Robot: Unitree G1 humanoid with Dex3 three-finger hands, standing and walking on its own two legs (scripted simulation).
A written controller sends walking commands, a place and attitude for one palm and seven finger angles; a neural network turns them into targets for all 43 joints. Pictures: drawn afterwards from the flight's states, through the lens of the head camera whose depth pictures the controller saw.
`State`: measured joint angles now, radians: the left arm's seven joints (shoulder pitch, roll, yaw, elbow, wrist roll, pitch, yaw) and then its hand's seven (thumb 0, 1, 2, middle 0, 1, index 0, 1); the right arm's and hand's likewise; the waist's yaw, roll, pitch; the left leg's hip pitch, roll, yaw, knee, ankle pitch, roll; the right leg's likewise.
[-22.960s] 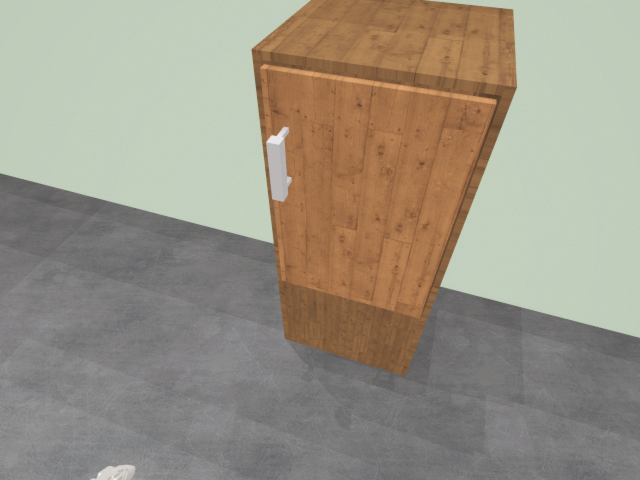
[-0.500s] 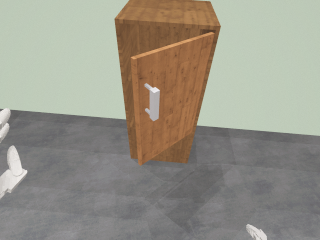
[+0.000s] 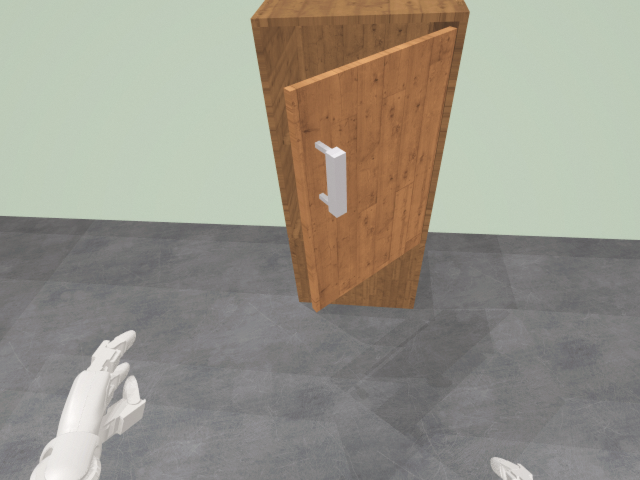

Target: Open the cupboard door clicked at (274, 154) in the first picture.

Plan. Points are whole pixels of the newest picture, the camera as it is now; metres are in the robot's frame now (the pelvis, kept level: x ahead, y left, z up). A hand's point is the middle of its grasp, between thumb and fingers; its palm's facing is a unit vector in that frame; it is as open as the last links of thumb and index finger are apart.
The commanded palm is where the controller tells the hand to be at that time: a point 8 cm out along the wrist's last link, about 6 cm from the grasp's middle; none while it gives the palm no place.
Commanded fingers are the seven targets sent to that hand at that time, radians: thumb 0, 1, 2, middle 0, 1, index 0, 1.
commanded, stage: let the arm hang, fingers relaxed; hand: left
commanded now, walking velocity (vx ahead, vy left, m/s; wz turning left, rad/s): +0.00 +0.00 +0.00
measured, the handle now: (329, 178) +0.61 +0.01 +0.05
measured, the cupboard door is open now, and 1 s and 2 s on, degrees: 44 44 44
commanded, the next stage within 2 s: look to check the result in 0.96 s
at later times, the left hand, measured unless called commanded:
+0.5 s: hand out of the picture -0.01 +0.19 -0.14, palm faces +0.05 -0.96 -0.27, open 7.3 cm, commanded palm none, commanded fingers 0.00 0.90 0.90 -0.20 -0.30 -0.20 -0.30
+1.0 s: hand out of the picture +0.01 +0.19 -0.14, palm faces +0.03 -0.97 -0.24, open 7.4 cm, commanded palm none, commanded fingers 0.00 0.90 0.90 -0.20 -0.30 -0.20 -0.30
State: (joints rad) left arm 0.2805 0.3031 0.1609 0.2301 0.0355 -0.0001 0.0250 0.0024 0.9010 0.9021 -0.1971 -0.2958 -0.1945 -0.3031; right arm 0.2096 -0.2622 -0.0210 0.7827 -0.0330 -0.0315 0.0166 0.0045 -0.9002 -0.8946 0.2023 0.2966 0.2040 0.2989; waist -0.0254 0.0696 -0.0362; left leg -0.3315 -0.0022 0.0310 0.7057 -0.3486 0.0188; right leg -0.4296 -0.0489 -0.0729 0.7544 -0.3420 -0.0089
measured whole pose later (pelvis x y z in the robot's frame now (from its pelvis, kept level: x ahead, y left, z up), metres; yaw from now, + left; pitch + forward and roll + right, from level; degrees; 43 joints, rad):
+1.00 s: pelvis -0.02 +0.00 +0.03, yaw +1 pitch -2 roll +1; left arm 0.18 0.19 0.03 1.15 0.02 -0.01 0.02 0.00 0.91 0.90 -0.20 -0.30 -0.20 -0.30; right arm 0.26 -0.20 -0.01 1.13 -0.02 0.00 -0.02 0.00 -0.90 -0.89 0.20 0.30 0.20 0.30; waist -0.01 0.02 0.06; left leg -0.14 -0.03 0.02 0.39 -0.22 0.02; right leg -0.23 0.00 -0.03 0.40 -0.14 -0.03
